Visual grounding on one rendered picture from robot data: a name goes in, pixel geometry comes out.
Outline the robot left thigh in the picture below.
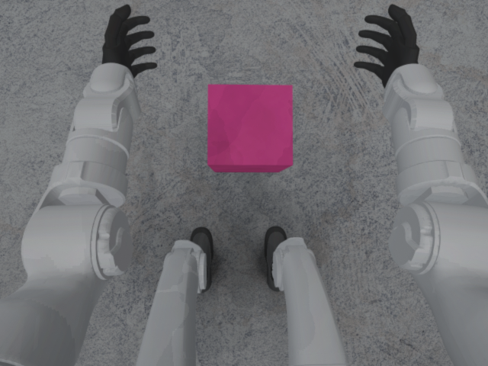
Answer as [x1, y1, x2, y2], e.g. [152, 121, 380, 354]
[136, 248, 207, 366]

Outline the robot left foot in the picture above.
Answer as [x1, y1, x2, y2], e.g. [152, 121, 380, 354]
[190, 227, 214, 293]

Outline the robot left upper arm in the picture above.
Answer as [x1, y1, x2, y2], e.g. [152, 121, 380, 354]
[0, 204, 133, 366]

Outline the robot right upper arm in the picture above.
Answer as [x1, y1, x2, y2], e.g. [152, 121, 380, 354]
[388, 200, 488, 366]

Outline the robot right forearm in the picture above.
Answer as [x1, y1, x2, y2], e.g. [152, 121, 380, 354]
[382, 63, 488, 208]

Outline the carton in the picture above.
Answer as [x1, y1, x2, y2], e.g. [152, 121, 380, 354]
[207, 85, 293, 172]

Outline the robot right hand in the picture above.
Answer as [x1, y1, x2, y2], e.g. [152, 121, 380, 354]
[354, 4, 419, 88]

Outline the robot left hand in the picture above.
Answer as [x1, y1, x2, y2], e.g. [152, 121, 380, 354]
[102, 5, 157, 78]

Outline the robot left forearm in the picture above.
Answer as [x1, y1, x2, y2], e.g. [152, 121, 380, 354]
[21, 63, 141, 272]

